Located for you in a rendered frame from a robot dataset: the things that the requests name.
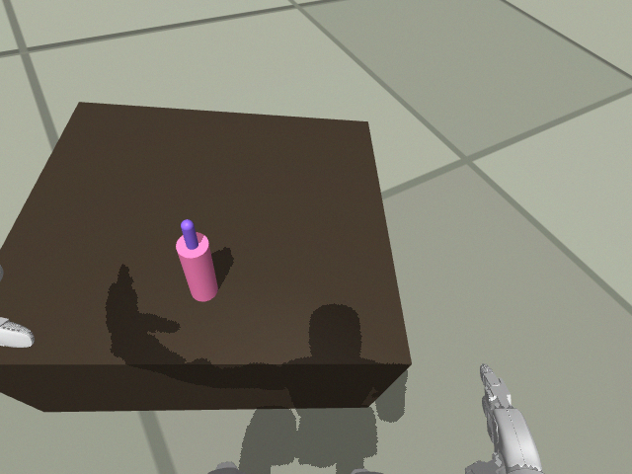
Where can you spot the bottle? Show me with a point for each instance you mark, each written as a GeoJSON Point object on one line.
{"type": "Point", "coordinates": [194, 253]}

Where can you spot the left robot hand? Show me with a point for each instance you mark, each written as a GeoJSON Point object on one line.
{"type": "Point", "coordinates": [12, 334]}

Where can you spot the right robot hand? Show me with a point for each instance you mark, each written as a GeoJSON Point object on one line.
{"type": "Point", "coordinates": [513, 442]}

